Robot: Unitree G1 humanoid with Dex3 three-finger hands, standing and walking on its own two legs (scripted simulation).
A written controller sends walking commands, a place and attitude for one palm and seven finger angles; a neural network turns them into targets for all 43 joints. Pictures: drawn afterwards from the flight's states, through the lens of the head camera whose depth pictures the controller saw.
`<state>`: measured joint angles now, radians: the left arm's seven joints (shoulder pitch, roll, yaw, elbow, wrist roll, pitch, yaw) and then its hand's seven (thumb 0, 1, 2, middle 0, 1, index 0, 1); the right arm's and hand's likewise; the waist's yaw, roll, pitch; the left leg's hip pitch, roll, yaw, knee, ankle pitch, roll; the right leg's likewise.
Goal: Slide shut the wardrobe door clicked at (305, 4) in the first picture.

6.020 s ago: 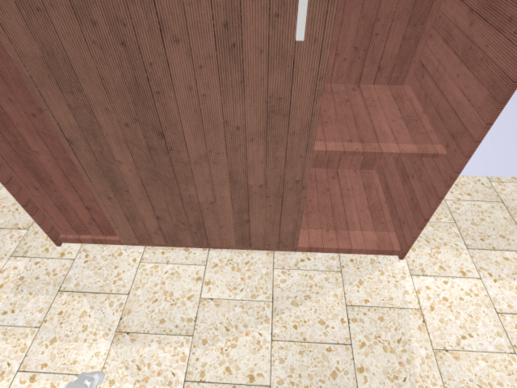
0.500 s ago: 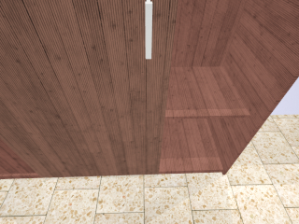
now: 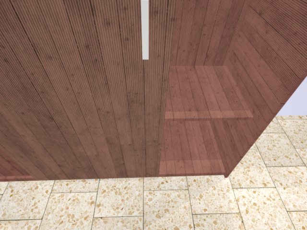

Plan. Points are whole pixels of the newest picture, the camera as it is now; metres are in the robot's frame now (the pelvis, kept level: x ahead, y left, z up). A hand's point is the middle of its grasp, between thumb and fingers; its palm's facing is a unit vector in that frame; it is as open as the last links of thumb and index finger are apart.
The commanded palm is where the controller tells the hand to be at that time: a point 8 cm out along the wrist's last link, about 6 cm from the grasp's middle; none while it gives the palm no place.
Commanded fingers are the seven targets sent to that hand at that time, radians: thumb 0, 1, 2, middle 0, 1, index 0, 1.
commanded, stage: look again from close up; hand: left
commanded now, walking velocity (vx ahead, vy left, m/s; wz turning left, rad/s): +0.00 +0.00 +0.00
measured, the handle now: (145, 28) +0.53 +0.06 +0.27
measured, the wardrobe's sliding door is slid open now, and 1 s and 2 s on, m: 0.46 0.46 0.46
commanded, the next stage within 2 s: raise the hand with hooked fingers in 0.42 s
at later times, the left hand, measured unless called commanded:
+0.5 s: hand out of the picture +0.00 +0.16 -0.18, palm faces +0.02 -0.99 -0.17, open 7.4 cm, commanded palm none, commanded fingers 0.00 0.90 0.90 -0.20 -0.30 -0.20 -0.30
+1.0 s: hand (82, 213) +0.16 +0.17 +0.01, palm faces +0.20 -0.98 -0.04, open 8.9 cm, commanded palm +0.15 +0.23 +0.03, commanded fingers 0.00 0.32 0.65 -0.24 -0.68 -0.24 -0.68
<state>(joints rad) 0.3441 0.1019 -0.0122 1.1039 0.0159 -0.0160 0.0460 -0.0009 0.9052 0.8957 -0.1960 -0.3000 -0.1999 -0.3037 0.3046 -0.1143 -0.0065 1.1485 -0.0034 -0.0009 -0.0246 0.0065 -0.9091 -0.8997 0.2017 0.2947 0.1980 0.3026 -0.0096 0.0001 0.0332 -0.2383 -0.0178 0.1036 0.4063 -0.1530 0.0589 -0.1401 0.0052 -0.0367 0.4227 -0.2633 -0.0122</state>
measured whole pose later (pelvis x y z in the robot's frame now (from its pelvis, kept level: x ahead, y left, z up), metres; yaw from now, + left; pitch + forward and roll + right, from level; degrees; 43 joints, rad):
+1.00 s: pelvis +0.00 -0.03 -0.05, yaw +3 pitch +5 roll -1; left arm 0.56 0.21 0.14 -0.11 -0.25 -0.30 -0.14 0.01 0.54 0.74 -0.23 -0.53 -0.23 -0.54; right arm 0.15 -0.25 -0.04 0.46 0.03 -0.16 -0.05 0.01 -0.91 -0.90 0.20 0.29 0.20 0.30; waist 0.03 0.00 -0.10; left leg -0.61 0.02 0.03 0.88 -0.36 0.02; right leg -0.47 0.03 -0.11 0.88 -0.50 -0.06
